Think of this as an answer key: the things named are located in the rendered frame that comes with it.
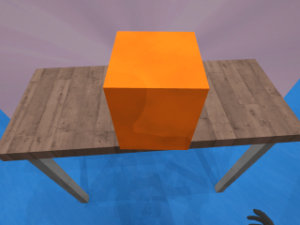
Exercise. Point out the table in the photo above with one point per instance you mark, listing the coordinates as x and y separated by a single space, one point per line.
64 113

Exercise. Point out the carton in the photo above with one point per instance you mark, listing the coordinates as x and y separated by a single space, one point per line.
155 87

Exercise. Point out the robot right hand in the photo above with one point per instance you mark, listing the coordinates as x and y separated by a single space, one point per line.
261 217

